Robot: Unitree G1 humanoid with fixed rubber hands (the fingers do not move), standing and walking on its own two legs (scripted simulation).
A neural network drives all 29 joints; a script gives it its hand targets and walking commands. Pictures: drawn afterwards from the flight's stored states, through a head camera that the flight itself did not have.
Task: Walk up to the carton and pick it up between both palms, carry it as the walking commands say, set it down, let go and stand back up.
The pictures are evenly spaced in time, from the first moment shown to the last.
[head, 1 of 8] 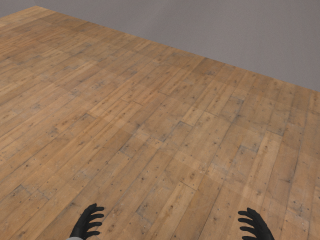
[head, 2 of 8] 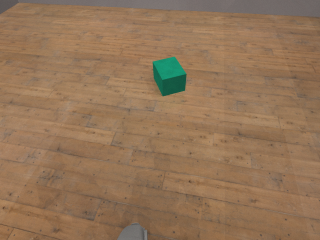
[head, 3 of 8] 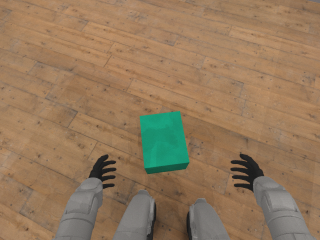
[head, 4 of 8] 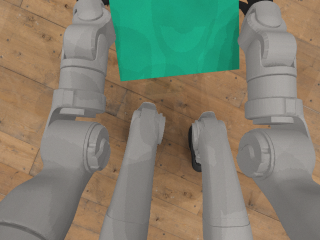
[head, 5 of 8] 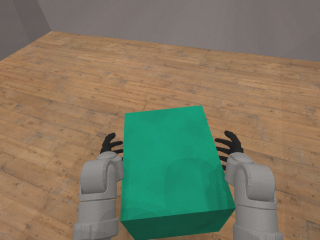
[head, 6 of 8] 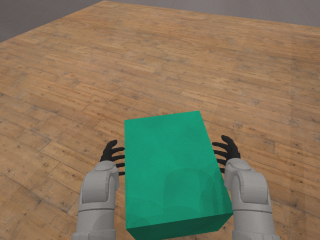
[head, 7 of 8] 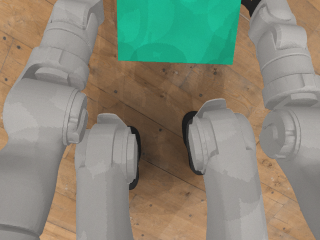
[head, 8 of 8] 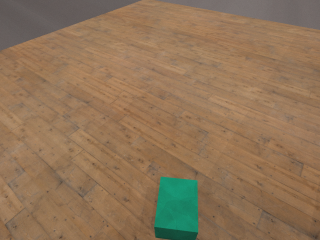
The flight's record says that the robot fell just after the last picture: no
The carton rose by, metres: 0.68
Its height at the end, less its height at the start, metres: +0.00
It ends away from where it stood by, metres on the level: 2.14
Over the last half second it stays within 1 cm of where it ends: yes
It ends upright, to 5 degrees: yes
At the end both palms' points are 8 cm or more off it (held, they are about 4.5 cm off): yes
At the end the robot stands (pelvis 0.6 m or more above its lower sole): yes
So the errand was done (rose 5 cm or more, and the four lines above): yes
